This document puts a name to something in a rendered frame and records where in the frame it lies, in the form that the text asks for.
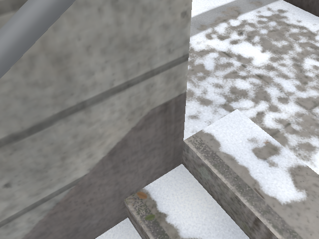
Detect stairs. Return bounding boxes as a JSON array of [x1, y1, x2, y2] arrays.
[[96, 142, 278, 239]]

